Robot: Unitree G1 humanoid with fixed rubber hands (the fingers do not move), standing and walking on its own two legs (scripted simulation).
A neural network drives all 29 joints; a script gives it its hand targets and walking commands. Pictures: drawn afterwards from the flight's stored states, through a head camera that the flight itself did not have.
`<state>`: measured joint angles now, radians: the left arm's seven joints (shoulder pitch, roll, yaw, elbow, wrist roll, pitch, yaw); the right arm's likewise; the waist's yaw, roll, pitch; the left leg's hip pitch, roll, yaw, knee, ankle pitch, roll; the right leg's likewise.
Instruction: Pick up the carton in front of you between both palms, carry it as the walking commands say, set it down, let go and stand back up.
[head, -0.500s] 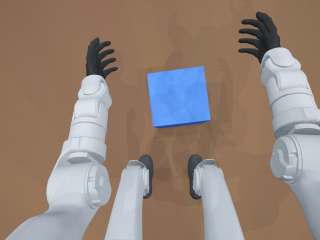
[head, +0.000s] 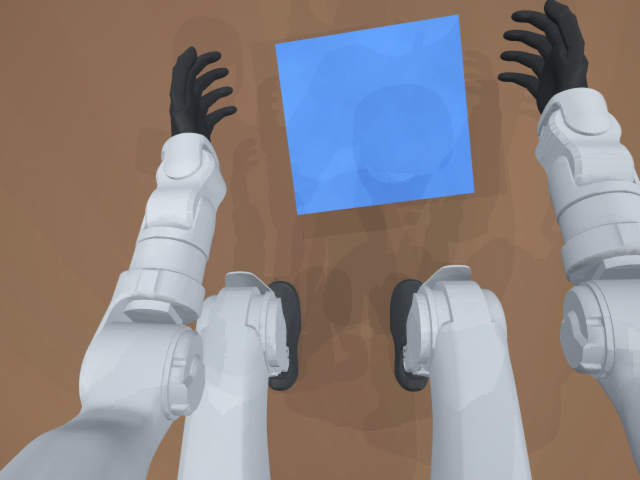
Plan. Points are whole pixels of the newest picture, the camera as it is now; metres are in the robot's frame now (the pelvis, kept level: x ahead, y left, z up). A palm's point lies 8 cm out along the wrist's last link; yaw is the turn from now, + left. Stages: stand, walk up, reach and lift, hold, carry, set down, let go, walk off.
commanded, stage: reach and lift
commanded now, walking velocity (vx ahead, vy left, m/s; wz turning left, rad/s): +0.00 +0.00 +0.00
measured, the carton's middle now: (368, 137) +0.49 -0.06 -0.32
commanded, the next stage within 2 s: none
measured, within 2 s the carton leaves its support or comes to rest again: leaves its support in 1.12 s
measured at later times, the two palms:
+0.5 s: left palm (218, 119) +0.51 +0.14 -0.24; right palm (496, 107) +0.50 -0.22 -0.26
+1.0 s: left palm (248, 117) +0.51 +0.10 -0.23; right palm (486, 100) +0.51 -0.20 -0.24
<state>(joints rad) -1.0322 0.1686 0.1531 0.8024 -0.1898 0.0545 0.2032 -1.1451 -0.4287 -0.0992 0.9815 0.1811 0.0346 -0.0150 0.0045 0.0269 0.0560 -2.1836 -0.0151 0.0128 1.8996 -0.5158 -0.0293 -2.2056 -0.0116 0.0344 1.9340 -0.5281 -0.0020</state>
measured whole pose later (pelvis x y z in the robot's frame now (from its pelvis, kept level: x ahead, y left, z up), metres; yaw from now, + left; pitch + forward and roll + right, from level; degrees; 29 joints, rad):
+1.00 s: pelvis -0.02 +0.00 -0.07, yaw +0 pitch +38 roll +2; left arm -1.41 0.15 0.21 1.19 -0.18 -0.03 0.23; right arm -1.47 -0.38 0.05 1.29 0.21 0.00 -0.07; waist -0.01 0.07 0.27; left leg -2.29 -0.04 0.00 2.13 -0.51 -0.04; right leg -2.31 -0.01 0.03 2.16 -0.52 -0.01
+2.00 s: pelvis +0.02 +0.01 +0.11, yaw -6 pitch +38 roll +1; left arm -0.75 -0.12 0.43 0.56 0.13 0.31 0.13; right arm -0.78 -0.02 -0.33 0.64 -0.15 0.35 -0.01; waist -0.01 0.04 -0.23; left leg -1.72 -0.09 -0.05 1.59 -0.53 -0.03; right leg -1.74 0.05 0.06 1.58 -0.50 0.03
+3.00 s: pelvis +0.09 +0.01 +0.33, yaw -7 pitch -2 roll +0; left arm -0.31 -0.17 0.31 0.43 0.29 0.57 0.02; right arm -0.28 0.16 -0.27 0.40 -0.28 0.61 0.00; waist -0.01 0.01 -0.06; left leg -0.19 -0.03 -0.09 0.48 -0.25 0.00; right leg -0.21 0.02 0.07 0.46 -0.21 0.01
